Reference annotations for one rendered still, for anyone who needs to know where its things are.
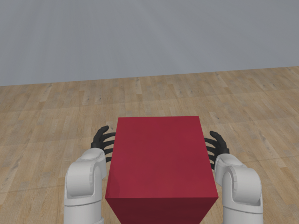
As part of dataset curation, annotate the carton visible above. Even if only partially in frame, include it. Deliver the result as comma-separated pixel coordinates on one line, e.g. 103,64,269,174
105,116,219,224

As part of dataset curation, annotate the robot right hand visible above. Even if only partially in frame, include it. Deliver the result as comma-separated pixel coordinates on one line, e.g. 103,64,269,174
204,131,230,170

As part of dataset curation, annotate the robot left hand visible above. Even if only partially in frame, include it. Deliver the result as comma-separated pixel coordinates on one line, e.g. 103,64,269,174
91,126,116,163

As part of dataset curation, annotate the robot right forearm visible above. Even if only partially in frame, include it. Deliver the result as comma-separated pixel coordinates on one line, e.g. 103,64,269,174
214,154,263,224

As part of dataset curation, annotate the robot left forearm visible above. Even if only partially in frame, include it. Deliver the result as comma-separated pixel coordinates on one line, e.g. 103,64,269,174
63,148,107,224

